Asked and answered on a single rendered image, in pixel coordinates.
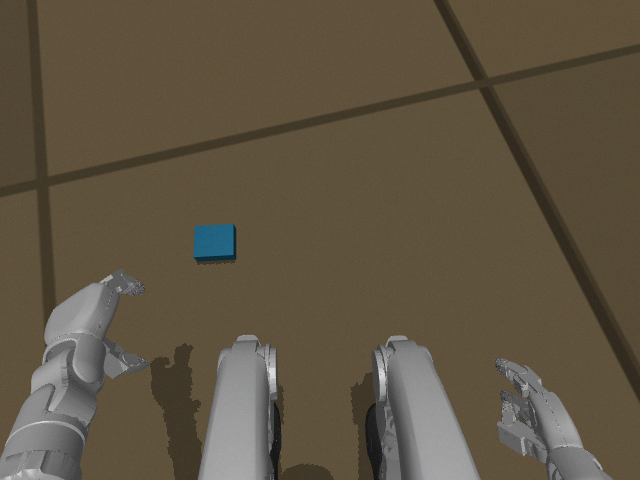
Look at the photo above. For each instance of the right robot foot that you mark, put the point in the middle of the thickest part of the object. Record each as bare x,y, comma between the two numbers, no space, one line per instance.
374,449

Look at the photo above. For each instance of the left robot arm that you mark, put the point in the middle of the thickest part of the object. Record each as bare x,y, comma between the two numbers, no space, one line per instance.
51,429

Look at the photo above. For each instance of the left robot hand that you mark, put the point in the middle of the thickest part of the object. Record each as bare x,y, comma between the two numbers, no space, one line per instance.
91,311

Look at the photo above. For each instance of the small box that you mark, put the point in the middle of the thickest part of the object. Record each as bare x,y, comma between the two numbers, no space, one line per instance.
215,242

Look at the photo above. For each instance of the right robot hand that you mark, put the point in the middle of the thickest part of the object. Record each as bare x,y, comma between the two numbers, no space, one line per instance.
544,426

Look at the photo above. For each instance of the right robot arm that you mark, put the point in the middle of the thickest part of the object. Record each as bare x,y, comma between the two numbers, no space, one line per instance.
573,463

